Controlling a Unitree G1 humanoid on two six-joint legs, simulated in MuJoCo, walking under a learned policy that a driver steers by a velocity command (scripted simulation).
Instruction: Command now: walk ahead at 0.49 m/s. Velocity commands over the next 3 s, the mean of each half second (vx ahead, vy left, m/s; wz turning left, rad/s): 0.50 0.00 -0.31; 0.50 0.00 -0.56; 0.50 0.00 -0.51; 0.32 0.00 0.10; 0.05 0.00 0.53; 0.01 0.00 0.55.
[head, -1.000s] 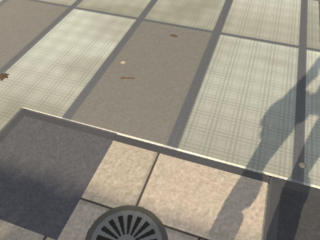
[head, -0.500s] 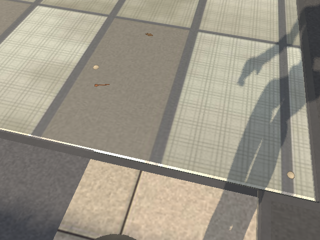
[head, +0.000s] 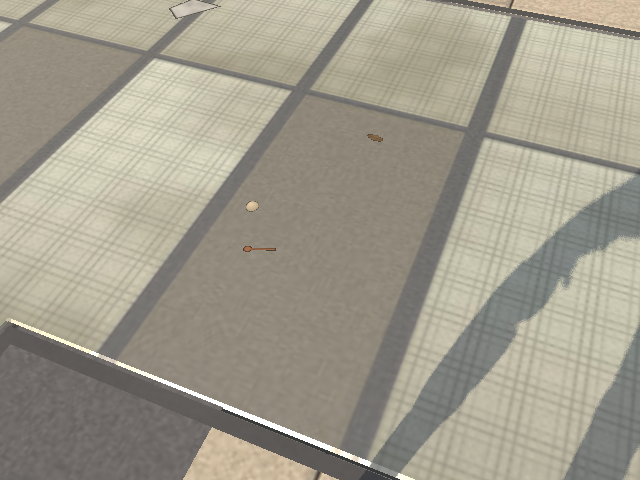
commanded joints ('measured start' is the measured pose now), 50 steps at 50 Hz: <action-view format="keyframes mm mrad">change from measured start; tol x32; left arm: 1 31 163 31 -33 -10 -4 11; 31 -373 59 37 -305 -18 53 -49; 36 63 262 140 -227 -26 67 -27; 50 -60 194 87 -293 -18 23 21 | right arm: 1 -120 -31 5 -78 7 -15 16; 11 373 -227 -62 -4 -18 -30 21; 50 -106 -73 -18 -180 -20 -25 5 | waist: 1 7 -70 86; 11 -195 214 -449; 20 -47 38 30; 38 48 -207 -357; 50 -27 -95 1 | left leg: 1 32 -35 36 -118 64 -3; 7 179 -99 38 -239 -128 45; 11 1156 308 -670 -364 -306 290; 18 507 130 -35 -574 -133 166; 30 743 166 224 -545 29 140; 35 729 125 307 -51 586 65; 36 492 82 310 255 320 12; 37 45 -129 214 601 -608 -49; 38 -74 -161 -30 715 -676 -29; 50 111 -88 -6 -38 -29 -64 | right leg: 1 -57 -274 126 -86 175 -130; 8 55 -294 166 248 569 -80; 12 -724 -98 201 1140 -342 25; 31 -691 -190 13 475 120 0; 35 -246 -31 -90 395 33 -96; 38 421 -423 900 99 -207 -366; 50 -215 -175 293 36 221 -168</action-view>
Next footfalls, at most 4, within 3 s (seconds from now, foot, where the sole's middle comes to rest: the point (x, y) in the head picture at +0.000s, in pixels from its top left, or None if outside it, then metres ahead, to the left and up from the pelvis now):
0.18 left None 0.30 0.15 -0.78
0.72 right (431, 474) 0.53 -0.15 -0.78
1.20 left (409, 329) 0.88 -0.12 -0.78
1.70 right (565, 337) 0.88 -0.49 -0.78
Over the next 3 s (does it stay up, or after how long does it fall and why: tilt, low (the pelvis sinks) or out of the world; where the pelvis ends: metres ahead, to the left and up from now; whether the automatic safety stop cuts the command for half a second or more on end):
stays up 0.96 -0.40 -0.01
